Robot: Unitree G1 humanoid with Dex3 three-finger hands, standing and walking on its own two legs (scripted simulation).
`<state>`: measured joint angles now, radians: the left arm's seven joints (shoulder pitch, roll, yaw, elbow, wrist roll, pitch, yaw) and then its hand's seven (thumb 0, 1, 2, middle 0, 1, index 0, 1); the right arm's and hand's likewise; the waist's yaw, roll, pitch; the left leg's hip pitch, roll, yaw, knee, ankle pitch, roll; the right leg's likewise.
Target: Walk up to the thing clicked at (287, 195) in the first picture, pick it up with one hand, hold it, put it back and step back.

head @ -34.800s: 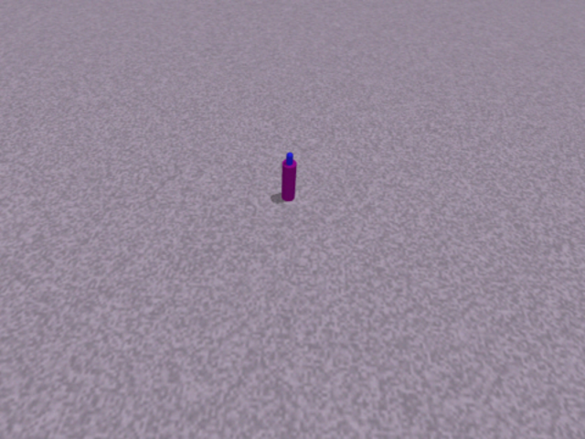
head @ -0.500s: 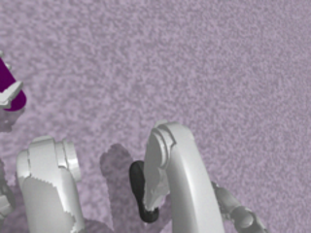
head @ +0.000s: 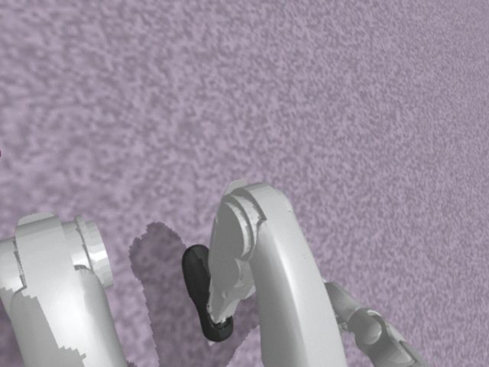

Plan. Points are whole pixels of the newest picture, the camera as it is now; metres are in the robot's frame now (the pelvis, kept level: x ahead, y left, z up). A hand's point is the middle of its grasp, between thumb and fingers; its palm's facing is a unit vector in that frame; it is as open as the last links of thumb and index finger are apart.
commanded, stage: lower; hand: left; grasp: from the side
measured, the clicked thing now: out of the picture +0.45 +0.29 -0.14
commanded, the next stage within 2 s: loosen in 0.38 s
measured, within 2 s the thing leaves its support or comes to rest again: rests again in 1.02 s
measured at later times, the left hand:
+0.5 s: hand out of the picture +0.45 +0.28 -0.16, palm faces +0.25 -0.97 +0.00, open 8.8 cm
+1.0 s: hand out of the picture +0.45 +0.28 -0.16, palm faces +0.27 -0.96 +0.03, open 9.0 cm
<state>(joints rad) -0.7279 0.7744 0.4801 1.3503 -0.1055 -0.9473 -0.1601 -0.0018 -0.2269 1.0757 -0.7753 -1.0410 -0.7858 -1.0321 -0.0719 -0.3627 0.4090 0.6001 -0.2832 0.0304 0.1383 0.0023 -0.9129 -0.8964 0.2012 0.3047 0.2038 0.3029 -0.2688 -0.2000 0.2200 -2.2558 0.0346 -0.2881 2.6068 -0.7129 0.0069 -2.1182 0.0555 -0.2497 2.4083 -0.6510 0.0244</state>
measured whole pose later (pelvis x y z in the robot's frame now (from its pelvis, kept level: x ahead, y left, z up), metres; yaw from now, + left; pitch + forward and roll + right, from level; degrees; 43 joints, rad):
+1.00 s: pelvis +0.00 +0.00 +0.00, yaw -2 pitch +16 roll -17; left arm -0.73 0.83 0.46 1.38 -0.13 -1.01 -0.14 -0.01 -0.15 0.74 -0.84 -0.85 -0.85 -0.83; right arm -0.14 -0.37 0.50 0.56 -0.32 0.03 0.13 0.00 -0.91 -0.89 0.20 0.31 0.21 0.30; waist -0.27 -0.25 0.27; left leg -2.23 0.04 -0.34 2.63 -0.73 0.01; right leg -2.08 0.08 -0.28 2.39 -0.64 0.04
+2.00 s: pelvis +0.00 +0.00 +0.04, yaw +3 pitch +26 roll -12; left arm -0.65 0.78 0.48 1.03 0.01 -0.50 -0.19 -0.01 -0.54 0.07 -0.11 -0.05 -0.10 -0.05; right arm 0.04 -0.30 0.22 0.57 -0.10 0.13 0.07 0.00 -0.91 -0.90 0.20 0.31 0.21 0.30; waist -0.17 -0.07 -0.01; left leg -2.23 0.05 -0.19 2.44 -0.69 0.03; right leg -2.11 0.04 -0.18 2.29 -0.65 0.02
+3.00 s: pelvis +0.09 +0.01 +0.41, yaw +14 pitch +13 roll -3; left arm 0.35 0.24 0.02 0.14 -0.02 0.23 0.18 -0.01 -0.51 0.07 -0.06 -0.06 -0.05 -0.05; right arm 0.28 -0.21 0.04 0.50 0.05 -0.02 -0.15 0.01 -0.90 -0.90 0.20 0.31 0.20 0.30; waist -0.05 0.03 -0.16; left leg -0.79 0.03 -0.02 1.07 -0.51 0.01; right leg -0.74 0.02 -0.04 1.00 -0.49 0.00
